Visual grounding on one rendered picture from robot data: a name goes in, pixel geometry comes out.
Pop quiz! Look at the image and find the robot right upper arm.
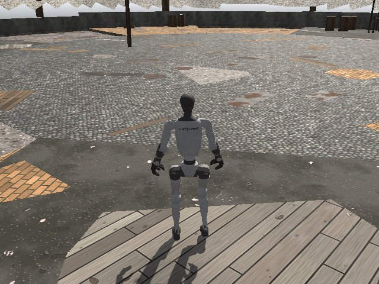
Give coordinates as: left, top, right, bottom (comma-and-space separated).
200, 118, 217, 151

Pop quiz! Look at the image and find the robot right thigh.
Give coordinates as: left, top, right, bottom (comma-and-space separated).
198, 164, 210, 198

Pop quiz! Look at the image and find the robot right foot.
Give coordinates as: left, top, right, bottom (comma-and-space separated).
200, 225, 208, 237

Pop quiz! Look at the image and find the robot right hand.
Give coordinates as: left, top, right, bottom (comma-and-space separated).
210, 159, 224, 170

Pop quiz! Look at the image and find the robot left forearm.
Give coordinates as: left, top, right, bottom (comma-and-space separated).
153, 143, 165, 166

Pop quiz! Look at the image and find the robot left upper arm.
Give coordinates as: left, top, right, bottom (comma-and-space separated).
159, 120, 176, 153

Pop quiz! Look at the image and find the robot left hand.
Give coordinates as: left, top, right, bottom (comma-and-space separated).
151, 163, 165, 176

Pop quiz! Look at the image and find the robot right forearm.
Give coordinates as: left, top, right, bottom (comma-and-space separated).
212, 142, 223, 161

